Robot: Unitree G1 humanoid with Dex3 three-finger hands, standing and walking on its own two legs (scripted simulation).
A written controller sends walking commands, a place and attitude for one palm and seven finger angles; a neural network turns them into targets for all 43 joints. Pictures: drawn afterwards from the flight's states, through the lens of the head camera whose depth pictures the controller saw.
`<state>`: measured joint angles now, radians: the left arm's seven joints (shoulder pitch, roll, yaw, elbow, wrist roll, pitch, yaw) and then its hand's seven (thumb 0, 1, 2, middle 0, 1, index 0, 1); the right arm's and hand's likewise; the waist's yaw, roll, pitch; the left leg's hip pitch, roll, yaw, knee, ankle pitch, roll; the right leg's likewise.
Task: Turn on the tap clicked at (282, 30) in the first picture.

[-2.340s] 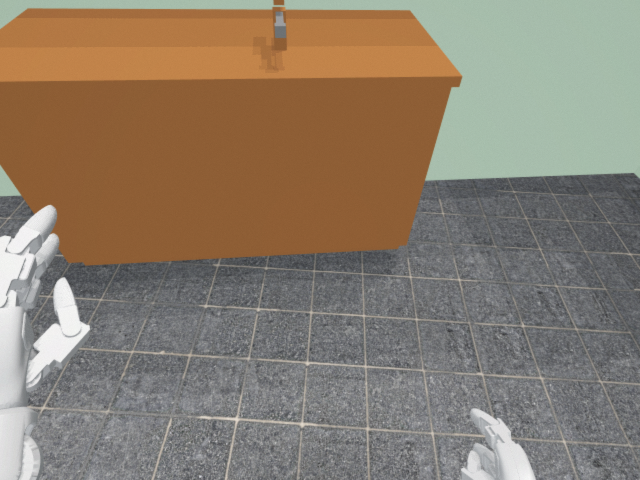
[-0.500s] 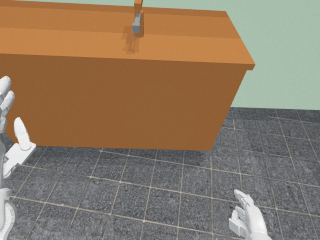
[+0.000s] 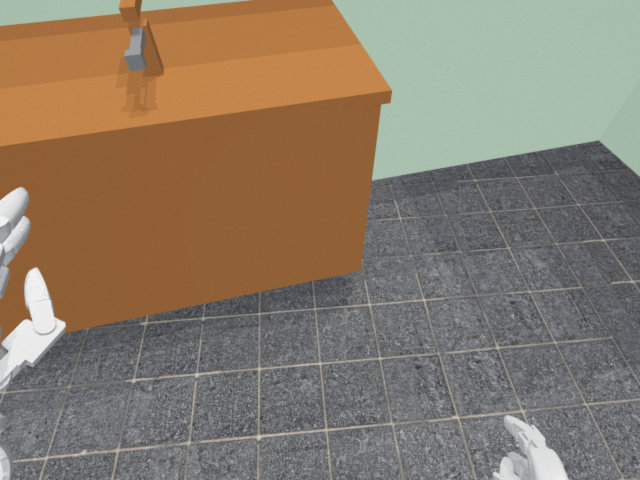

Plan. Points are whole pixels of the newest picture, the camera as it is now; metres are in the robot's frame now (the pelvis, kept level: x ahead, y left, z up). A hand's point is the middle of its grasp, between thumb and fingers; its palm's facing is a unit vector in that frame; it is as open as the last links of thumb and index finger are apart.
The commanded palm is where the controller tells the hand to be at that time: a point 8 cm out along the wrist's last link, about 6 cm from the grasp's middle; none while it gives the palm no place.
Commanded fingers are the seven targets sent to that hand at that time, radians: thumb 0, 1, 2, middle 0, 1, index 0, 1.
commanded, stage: take the last steps up to it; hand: left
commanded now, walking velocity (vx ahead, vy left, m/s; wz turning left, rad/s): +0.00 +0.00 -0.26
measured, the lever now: (135, 59) +0.77 +0.37 +0.13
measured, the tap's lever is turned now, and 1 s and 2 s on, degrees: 0 0 0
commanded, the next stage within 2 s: come to a stop and stand still in 1.88 s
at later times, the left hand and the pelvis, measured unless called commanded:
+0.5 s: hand (54, 347) +0.20 +0.22 +0.18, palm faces +0.37 -0.84 -0.40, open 7.4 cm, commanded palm +0.15 +0.27 +0.18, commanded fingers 0.00 0.90 0.90 -0.20 -0.30 -0.20 -0.30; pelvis -0.02 +0.00 +0.00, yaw -2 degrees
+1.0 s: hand (107, 262) +0.29 +0.22 +0.17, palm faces +0.34 -0.83 -0.45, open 7.4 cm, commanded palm +0.23 +0.27 +0.18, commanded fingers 0.00 0.90 0.90 -0.20 -0.30 -0.20 -0.30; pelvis +0.06 +0.00 +0.00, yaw -3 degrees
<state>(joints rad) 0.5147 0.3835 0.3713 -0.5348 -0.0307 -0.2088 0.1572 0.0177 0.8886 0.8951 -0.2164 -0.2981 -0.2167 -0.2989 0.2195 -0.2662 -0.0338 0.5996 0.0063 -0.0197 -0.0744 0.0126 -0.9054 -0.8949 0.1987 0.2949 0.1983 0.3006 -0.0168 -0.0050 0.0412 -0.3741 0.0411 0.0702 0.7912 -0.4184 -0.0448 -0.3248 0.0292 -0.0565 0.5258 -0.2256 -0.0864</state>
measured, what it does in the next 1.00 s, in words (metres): steps on the spot: left foot, then left foot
